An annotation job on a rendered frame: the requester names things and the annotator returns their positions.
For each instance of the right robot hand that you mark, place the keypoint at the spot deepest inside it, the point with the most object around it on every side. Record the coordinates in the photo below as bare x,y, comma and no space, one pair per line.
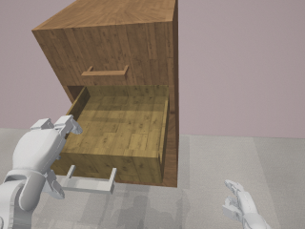
236,208

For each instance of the drawer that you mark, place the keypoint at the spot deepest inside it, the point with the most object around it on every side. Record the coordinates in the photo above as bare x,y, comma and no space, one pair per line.
124,127

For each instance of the cabinet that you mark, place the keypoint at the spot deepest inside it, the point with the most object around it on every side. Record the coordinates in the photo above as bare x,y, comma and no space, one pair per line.
136,36

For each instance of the handle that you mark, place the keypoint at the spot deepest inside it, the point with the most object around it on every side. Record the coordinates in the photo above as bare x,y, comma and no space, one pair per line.
88,186
104,76

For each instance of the left robot hand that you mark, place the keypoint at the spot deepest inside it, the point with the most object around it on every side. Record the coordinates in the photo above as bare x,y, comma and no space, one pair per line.
38,149

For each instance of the left robot forearm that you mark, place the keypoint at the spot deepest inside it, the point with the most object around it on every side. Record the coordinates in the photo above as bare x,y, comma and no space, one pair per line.
19,196

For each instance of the right robot forearm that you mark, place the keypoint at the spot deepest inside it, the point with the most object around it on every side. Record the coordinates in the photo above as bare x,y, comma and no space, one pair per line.
254,221

